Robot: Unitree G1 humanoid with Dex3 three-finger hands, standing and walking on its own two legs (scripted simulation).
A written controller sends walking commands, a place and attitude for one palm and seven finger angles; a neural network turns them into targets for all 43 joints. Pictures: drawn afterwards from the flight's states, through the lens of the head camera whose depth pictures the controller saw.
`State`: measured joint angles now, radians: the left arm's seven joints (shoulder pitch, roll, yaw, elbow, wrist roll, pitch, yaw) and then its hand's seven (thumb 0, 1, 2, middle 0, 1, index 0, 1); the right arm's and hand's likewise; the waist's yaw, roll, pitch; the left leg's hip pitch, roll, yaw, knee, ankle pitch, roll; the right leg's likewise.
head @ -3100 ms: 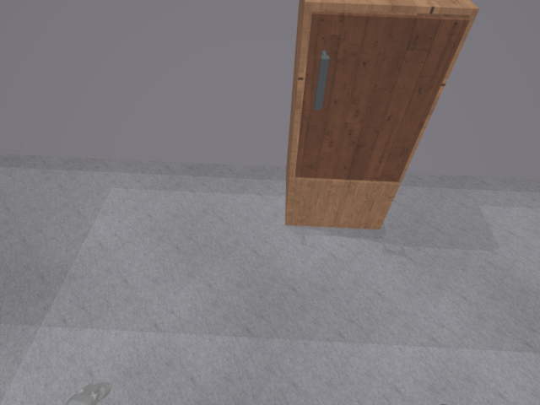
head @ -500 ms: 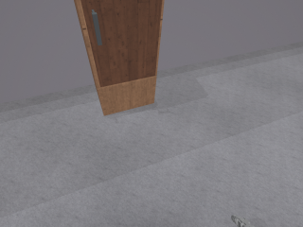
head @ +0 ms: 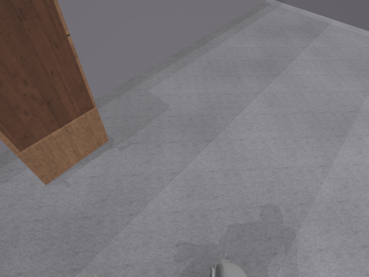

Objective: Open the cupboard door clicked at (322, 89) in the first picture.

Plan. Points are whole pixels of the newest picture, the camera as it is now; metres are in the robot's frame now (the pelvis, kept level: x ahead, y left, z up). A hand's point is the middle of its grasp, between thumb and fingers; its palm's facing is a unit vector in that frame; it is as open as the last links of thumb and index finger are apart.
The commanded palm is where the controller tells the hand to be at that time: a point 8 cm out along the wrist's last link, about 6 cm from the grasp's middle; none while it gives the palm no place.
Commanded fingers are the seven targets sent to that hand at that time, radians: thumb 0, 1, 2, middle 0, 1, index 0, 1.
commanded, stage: walk to a spot facing it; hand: left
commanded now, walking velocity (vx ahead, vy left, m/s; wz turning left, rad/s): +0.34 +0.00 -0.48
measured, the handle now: out of the picture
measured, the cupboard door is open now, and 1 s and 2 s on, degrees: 0 0 0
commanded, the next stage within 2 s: turn to face it in 0.42 s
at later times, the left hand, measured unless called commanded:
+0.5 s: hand (126, 252) +0.21 +0.15 -0.18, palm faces -0.06 -0.98 -0.18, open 7.3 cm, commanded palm none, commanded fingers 0.00 0.90 0.90 -0.20 -0.30 -0.20 -0.30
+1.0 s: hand (126, 184) +0.40 +0.18 -0.17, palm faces +0.04 -0.99 -0.16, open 7.4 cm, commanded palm none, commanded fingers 0.00 0.90 0.90 -0.20 -0.30 -0.20 -0.30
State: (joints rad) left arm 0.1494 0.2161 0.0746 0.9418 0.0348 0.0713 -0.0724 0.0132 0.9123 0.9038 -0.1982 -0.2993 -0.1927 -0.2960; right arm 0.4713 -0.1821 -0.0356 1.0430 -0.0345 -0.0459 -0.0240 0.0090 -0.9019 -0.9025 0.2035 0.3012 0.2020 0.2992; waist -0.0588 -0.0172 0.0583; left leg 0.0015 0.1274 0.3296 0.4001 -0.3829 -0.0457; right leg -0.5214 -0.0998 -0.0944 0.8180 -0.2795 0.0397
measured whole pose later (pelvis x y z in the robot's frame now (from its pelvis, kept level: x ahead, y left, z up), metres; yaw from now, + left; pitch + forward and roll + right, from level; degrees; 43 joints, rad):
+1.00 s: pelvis +0.30 +0.00 +0.01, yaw +2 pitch +1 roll -2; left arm 0.13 0.19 0.07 0.97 0.02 0.04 0.01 0.01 0.91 0.90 -0.20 -0.30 -0.20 -0.30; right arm 0.31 -0.15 -0.05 1.03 -0.02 0.01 -0.01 0.01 -0.91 -0.90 0.20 0.30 0.20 0.30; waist -0.05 -0.02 0.03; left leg -0.30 -0.05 0.01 0.44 -0.17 0.10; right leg -0.46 -0.07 -0.02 0.92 -0.36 0.08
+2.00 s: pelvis +0.32 +0.00 +0.00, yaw +36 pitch +0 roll +0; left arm 0.12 0.23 0.05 0.87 0.01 0.05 0.01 0.01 0.91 0.90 -0.20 -0.30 -0.20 -0.30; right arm 0.19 -0.21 -0.04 0.91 -0.03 0.03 0.01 0.01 -0.90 -0.90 0.21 0.30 0.21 0.30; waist -0.03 0.02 0.08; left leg -0.26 -0.03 -0.06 0.53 -0.27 0.01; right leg -0.38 -0.06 -0.03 0.79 -0.41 0.09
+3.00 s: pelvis +0.38 +0.11 +0.00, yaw +45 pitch -1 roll -1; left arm 0.14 0.17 0.04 1.06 0.02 0.02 -0.03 0.01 0.91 0.90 -0.20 -0.30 -0.19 -0.30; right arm 0.51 -0.09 -0.01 1.16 -0.03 -0.06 -0.04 0.01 -0.91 -0.90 0.20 0.30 0.20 0.30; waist -0.06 -0.02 0.07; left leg 0.12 0.00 0.12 0.30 -0.41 0.02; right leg -0.53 -0.08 -0.12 0.77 -0.23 0.00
